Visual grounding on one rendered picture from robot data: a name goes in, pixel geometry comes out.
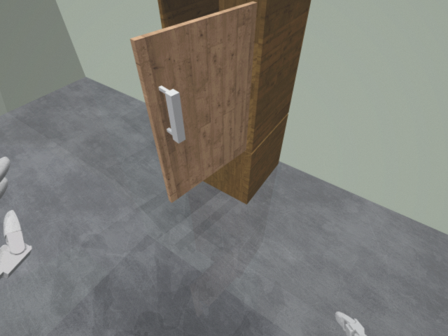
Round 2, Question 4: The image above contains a robot left hand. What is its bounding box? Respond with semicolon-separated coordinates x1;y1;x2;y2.
0;157;32;279

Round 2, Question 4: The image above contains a cupboard door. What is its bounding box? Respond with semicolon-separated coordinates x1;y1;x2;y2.
130;1;257;203

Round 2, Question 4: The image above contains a robot right hand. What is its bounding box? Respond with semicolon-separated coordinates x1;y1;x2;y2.
335;311;367;336

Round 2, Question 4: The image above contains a handle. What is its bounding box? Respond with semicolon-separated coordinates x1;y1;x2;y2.
159;86;186;144

